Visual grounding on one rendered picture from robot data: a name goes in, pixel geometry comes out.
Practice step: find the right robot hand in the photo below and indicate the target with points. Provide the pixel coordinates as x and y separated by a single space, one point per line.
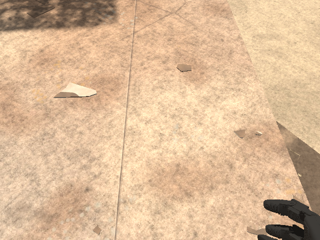
299 213

